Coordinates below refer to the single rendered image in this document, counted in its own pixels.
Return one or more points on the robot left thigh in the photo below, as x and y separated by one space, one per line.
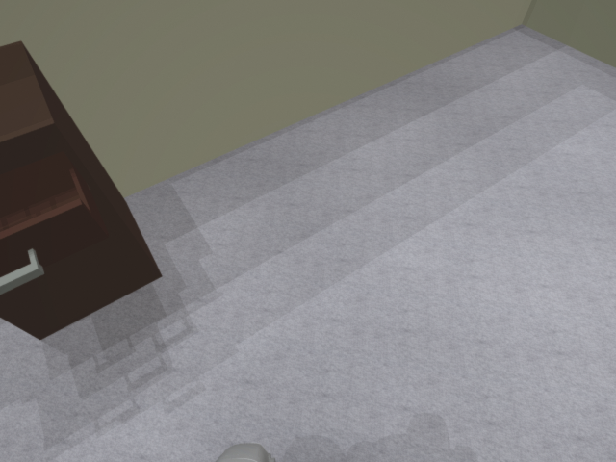
246 452

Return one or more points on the drawer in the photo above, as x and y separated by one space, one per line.
46 206

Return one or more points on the cabinet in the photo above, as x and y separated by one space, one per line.
34 124

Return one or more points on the handle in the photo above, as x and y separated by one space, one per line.
23 275

